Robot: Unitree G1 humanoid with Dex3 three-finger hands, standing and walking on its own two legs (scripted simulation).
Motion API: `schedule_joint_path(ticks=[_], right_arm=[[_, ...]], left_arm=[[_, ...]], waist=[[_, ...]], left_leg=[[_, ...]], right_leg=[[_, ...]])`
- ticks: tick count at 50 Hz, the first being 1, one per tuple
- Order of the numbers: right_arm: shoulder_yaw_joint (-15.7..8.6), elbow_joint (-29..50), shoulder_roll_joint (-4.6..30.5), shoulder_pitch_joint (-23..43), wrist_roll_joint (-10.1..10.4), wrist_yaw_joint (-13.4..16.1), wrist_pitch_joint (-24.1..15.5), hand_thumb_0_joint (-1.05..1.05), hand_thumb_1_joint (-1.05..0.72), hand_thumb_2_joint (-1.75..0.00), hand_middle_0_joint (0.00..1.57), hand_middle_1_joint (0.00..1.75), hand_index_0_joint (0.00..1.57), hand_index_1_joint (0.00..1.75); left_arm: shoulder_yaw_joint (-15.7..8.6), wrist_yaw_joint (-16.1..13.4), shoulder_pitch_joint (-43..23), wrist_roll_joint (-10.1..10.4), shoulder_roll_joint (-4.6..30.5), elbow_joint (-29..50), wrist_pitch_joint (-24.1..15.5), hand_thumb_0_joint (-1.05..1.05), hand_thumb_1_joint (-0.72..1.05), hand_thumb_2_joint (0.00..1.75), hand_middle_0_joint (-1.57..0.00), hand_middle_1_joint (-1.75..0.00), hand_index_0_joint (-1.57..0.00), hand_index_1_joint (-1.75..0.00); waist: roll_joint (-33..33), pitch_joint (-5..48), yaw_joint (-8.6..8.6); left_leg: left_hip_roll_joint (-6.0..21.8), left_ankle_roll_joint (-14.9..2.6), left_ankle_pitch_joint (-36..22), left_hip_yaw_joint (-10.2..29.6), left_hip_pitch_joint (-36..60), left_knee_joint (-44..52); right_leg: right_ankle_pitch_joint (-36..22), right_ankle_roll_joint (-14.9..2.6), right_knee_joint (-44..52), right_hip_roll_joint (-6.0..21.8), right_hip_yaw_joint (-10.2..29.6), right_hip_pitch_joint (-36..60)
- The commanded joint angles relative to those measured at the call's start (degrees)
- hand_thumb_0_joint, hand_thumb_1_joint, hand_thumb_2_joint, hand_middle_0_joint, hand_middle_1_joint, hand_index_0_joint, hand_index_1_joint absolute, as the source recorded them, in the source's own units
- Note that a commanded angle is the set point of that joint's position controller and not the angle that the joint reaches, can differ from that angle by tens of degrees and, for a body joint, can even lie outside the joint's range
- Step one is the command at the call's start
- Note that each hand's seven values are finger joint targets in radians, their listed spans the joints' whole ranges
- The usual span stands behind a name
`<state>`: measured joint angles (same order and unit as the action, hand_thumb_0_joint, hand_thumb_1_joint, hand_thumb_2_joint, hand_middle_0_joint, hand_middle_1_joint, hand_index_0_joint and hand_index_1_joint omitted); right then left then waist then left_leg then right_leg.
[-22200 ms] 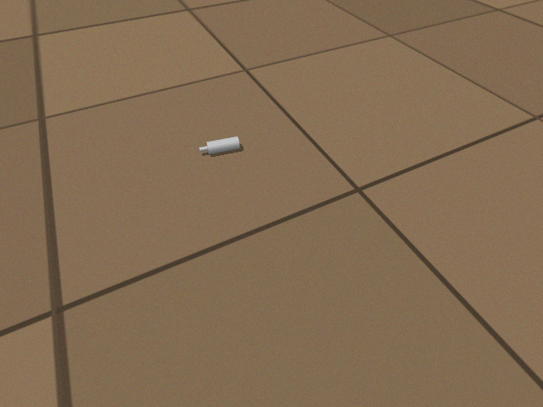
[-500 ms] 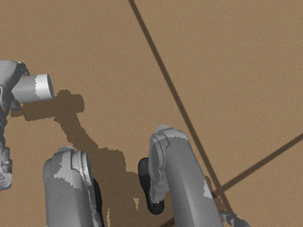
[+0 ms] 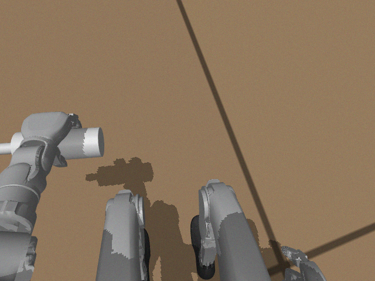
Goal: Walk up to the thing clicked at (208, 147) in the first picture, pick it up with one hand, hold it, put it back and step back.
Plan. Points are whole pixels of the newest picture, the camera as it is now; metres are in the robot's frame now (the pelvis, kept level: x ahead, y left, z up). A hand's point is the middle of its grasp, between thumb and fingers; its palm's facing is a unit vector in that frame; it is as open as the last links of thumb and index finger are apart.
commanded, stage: lift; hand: left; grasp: from above
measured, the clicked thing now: (51, 145) +0.43 +0.28 -0.15
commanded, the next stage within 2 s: hold in 1.00 s
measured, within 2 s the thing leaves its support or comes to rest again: neither
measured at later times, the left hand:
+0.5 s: hand (6, 139) +0.36 +0.24 +0.08, palm faces -0.48 -0.06 -0.87, open 9.9 cm
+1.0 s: hand out of the picture +0.37 +0.23 +0.17, palm faces -0.47 -0.08 -0.88, open 10.0 cm
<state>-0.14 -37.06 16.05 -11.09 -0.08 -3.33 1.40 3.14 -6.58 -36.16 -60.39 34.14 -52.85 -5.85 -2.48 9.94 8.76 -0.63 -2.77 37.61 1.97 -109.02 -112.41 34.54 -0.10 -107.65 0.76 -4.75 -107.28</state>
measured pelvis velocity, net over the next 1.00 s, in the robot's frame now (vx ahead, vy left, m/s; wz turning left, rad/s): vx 0.07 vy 0.00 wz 0.03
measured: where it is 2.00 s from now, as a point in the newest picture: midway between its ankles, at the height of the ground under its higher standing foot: (172, 265)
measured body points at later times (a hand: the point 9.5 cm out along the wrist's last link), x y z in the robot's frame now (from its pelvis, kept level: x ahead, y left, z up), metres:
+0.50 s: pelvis +0.03 +0.00 +0.18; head +0.12 +0.01 +0.62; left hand +0.39 +0.24 +0.13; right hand +0.11 -0.27 +0.06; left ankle +0.08 +0.10 -0.44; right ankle +0.10 -0.12 -0.44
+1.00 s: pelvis +0.07 +0.00 +0.26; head +0.12 +0.00 +0.71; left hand +0.39 +0.23 +0.22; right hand +0.15 -0.27 +0.14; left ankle +0.08 +0.10 -0.44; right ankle +0.10 -0.12 -0.44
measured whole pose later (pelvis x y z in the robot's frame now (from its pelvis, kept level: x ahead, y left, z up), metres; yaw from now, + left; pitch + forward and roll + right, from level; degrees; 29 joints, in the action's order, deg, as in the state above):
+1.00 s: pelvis +0.07 +0.00 +0.26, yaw +2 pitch +11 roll -1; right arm -2.2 -42.5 14.3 -14.8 2.6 2.5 1.1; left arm 11.4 -9.4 -18.8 -57.4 22.3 -50.1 -0.5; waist -1.7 4.6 3.5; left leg 0.0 -1.5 23.0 -0.8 -37.2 -49.3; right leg 20.0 -0.2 -46.7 -1.1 -0.5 -37.6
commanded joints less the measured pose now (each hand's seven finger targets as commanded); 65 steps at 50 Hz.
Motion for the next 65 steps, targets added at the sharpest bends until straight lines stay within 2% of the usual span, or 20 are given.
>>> schedule_joint_path(ticks=[1,5,7,8,13,20,26,28,30,32,34,36,41,44,46,47,54,57,59,65], right_arm=[[-4.6,2.1,11.2,-9.1,0.5,2.2,-0.7,0.0,-0.9,-0.9,0.2,0.3,0.2,0.3],[-4.3,2.2,10.2,-7.4,1.1,3.3,-0.6,0.0,-0.9,-0.9,0.2,0.3,0.2,0.3],[-4.6,2.5,9.7,-6.9,1.6,4.0,-0.6,0.0,-0.9,-0.9,0.2,0.3,0.2,0.3],[-4.4,2.2,9.4,-6.5,1.8,4.3,-0.6,0.0,-0.9,-0.9,0.2,0.3,0.2,0.3],[-4.0,0.7,7.6,-6.2,2.5,6.1,-1.2,0.0,-0.9,-0.9,0.2,0.3,0.2,0.3],[-3.8,-1.0,7.2,-5.8,2.6,7.0,-3.0,0.0,-0.89,-0.9,0.2,0.3,0.2,0.3],[-4.0,-1.4,7.1,-5.8,2.2,6.9,-3.6,0.0,-0.89,-0.9,0.2,0.3,0.2,0.3],[-4.3,-1.4,7.4,-6.0,2.2,6.8,-3.7,0.0,-0.89,-0.9,0.2,0.3,0.2,0.3],[-4.3,-1.4,7.1,-6.2,1.9,6.7,-3.9,0.0,-0.89,-0.9,0.2,0.3,0.2,0.3],[-4.3,-1.0,7.3,-6.1,2.1,6.7,-3.6,0.0,-0.89,-0.9,0.2,0.3,0.2,0.3],[-4.2,-1.2,7.1,-6.2,1.9,6.6,-3.3,0.0,-0.89,-0.9,0.2,0.3,0.2,0.3],[-4.5,-0.9,7.1,-6.3,1.9,6.6,-3.1,0.0,-0.89,-0.9,0.2,0.3,0.2,0.3],[-4.7,-0.7,7.4,-6.0,2.2,6.7,-2.6,0.0,-0.89,-0.9,0.2,0.3,0.2,0.3],[-4.8,-0.6,7.2,-5.8,2.4,6.7,-2.2,0.0,-0.89,-0.9,0.2,0.3,0.2,0.3],[-4.7,-0.5,6.8,-5.6,2.4,6.6,-2.2,0.0,-0.89,-0.9,0.2,0.3,0.2,0.3],[-4.9,-0.2,7.1,-5.2,2.5,6.7,-2.1,0.0,-0.89,-0.9,0.2,0.3,0.2,0.3],[-5.2,-0.1,7.1,-4.7,2.7,6.7,-1.7,0.0,-0.89,-0.9,0.2,0.3,0.2,0.3],[-5.1,0.0,7.1,-4.5,2.8,6.5,-1.6,0.0,-0.89,-0.89,0.2,0.3,0.2,0.3],[-5.3,-0.1,7.2,-4.1,2.8,6.6,-1.4,0.0,-0.89,-0.89,0.2,0.3,0.2,0.3],[-5.3,1.0,7.5,-3.2,3.0,6.4,-1.2,0.0,-0.89,-0.9,0.2,0.3,0.2,0.3]], left_arm=[[-5.3,-3.4,-20.6,0.9,15.9,16.1,1.0,0.0,0.8,0.79,-1.14,-0.59,-1.14,-0.6],[-4.6,-3.3,-15.4,1.8,13.2,14.0,2.3,0.0,0.78,0.81,-1.14,-0.59,-1.13,-0.6],[-3.9,-3.2,-15.6,2.5,12.3,19.7,2.5,0.0,0.78,0.82,-1.14,-0.59,-1.13,-0.6],[-3.6,-3.1,-11.0,2.5,11.3,16.4,3.1,0.0,0.79,0.82,-1.15,-0.59,-1.13,-0.61],[-2.0,-3.3,-8.8,3.0,9.3,16.4,3.1,0.0,0.73,0.8,-1.12,-0.56,-1.1,-0.58],[0.9,-5.3,-7.3,2.3,4.4,11.4,2.8,0.0,0.7,0.77,-1.08,-0.56,-1.07,-0.58],[2.4,-6.1,-7.3,2.0,2.4,10.9,3.2,0.0,0.7,0.8,-1.1,-0.57,-1.07,-0.59],[1.8,-6.4,-5.9,1.8,3.0,10.5,3.3,0.0,0.7,0.8,-1.08,-0.57,-1.06,-0.6],[2.8,-6.5,-5.7,2.2,1.1,11.5,3.5,0.0,0.67,0.79,-1.06,-0.57,-1.04,-0.59],[1.7,-7.1,-5.8,1.7,3.5,13.0,4.0,0.0,0.68,0.79,-1.07,-0.55,-1.05,-0.57],[1.8,-7.1,-3.2,1.8,2.5,11.6,4.7,0.0,0.65,0.79,-1.05,-0.56,-1.03,-0.58],[2.0,-7.1,-5.4,2.0,2.4,14.0,4.9,0.0,0.66,0.8,-1.07,-0.54,-1.04,-0.57],[1.9,-6.7,-3.4,2.5,2.5,13.9,5.7,0.0,0.66,0.81,-1.07,-0.54,-1.04,-0.57],[2.6,-6.0,-1.9,2.6,1.6,13.8,5.7,0.0,0.65,0.8,-1.06,-0.54,-1.03,-0.57],[4.0,-5.5,-2.8,3.2,-0.5,14.7,5.5,0.0,0.65,0.79,-1.05,-0.54,-1.03,-0.57],[3.1,-5.6,-2.5,3.1,1.0,14.9,5.5,0.0,0.66,0.8,-1.06,-0.55,-1.04,-0.58],[3.1,-4.6,-2.3,3.1,1.4,16.1,4.9,0.0,0.68,0.81,-1.07,-0.56,-1.05,-0.58],[3.8,-4.2,-1.2,2.8,0.4,15.7,4.8,0.0,0.68,0.78,-1.05,-0.59,-1.05,-0.59],[3.0,-4.0,-1.4,2.1,1.9,15.4,4.6,0.0,0.67,0.78,-1.04,-0.59,-1.04,-0.6],[3.3,-2.8,-2.4,2.7,1.9,17.8,4.2,0.0,0.68,0.8,-1.05,-0.59,-1.04,-0.6]], waist=[[-12.6,38.4,-0.01],[-9.9,34.4,-0.59],[-10.6,35.4,-1.24],[-8.7,34.1,-1.63],[-4.0,27.7,-1.23],[-4.7,19.4,-2.29],[-4.0,17.2,-3.08],[-4.2,17.7,-4.02],[-4.3,17.6,-4.35],[-3.7,17.3,-4.38],[-2.4,15.9,-4.55],[-2.6,16.7,-4.61],[-2.6,16.2,-4.95],[-1.6,14.4,-5.32],[-1.9,13.5,-4.63],[-1.2,12.9,-5.19],[-1.3,13.5,-5.57],[-1.2,11.2,-5.38],[-1.3,11.6,-5.76],[-0.9,9.9,-5.91]], left_leg=[[0.2,1.16,-11.0,3.3,38.4,22.5],[0.3,1.1,-7.4,3.3,41.9,29.5],[0.2,1.06,-7.5,2.2,44.8,32.2],[0.2,1.09,-7.9,2.2,46.1,33.6],[-0.2,0.59,-10.6,-0.1,49.2,38.1],[0.7,1.63,-9.3,2.0,58.3,49.7],[0.6,1.8,-13.2,1.1,65.6,56.2],[0.7,2.01,-15.4,1.0,68.6,58.1],[1.0,2.37,-18.5,1.1,71.5,59.7],[0.5,2.11,-20.3,0.0,73.2,60.8],[0.4,2.19,-22.1,-0.4,74.1,62.1],[0.3,2.17,-23.7,-0.5,76.5,63.3],[0.2,2.31,-27.3,-1.0,81.3,66.6],[0.1,2.32,-29.0,-0.9,83.1,68.6],[0.2,2.43,-29.0,-0.8,84.5,70.0],[0.1,2.37,-28.9,-0.8,85.0,70.8],[-0.2,2.33,-34.1,-1.4,89.2,73.3],[-0.2,2.55,-34.6,-1.3,90.2,74.8],[-0.3,2.57,-35.5,-1.5,91.0,75.3],[-0.3,2.59,-36.3,-1.6,93.0,77.6]], right_leg=[[-9.7,-1.63,16.3,-1.9,0.4,22.6],[-7.9,-1.2,22.6,-2.2,0.8,29.3],[-8.2,-1.21,26.4,-2.3,1.3,34.1],[-8.3,-1.18,27.8,-2.5,1.3,35.9],[-10.1,-1.12,36.8,-2.9,3.2,45.0],[-9.1,-1.36,44.9,-3.3,3.2,50.5],[-12.3,-1.42,51.5,-3.6,3.5,57.7],[-13.9,-1.52,53.1,-3.6,3.3,59.8],[-16.1,-1.63,54.4,-3.6,3.1,61.9],[-17.6,-1.64,56.9,-3.4,3.6,64.7],[-19.1,-1.56,58.5,-3.4,3.8,66.9],[-20.6,-1.54,60.0,-3.3,4.2,68.9],[-23.6,-1.33,63.8,-3.1,4.5,73.4],[-24.9,-1.26,65.9,-3.0,4.6,75.6],[-24.9,-1.25,67.3,-3.0,4.6,76.2],[-24.8,-1.17,68.2,-2.9,4.6,77.1],[-29.6,-1.04,71.0,-2.7,5.1,82.0],[-29.4,-1.15,71.9,-2.8,4.9,81.9],[-30.4,-1.08,72.8,-2.8,5.1,83.2],[-31.0,-1.0,74.7,-2.8,5.1,85.3]])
